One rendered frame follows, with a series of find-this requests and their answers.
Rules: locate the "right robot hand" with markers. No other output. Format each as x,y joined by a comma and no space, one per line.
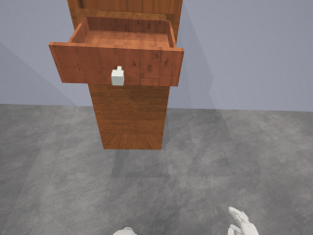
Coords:
247,228

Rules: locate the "cabinet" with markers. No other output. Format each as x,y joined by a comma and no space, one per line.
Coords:
129,117

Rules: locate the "handle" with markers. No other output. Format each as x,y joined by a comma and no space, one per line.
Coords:
118,76

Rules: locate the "drawer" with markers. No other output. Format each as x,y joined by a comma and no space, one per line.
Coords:
145,50

